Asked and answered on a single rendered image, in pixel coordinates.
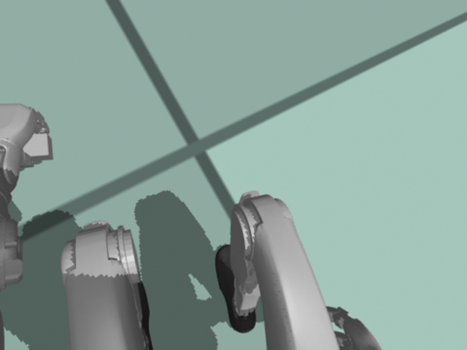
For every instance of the small box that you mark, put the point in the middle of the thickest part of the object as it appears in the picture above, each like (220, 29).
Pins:
(39, 147)

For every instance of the right robot hand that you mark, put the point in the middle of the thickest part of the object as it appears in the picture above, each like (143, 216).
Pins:
(356, 337)

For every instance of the right robot foot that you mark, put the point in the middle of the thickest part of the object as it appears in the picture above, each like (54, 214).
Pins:
(225, 277)

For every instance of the left robot hand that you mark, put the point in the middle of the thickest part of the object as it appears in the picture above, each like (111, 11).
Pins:
(18, 123)

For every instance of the left robot arm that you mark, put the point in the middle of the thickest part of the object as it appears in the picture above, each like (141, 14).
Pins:
(11, 247)

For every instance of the left robot foot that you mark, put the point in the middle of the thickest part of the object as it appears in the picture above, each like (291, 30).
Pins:
(145, 317)

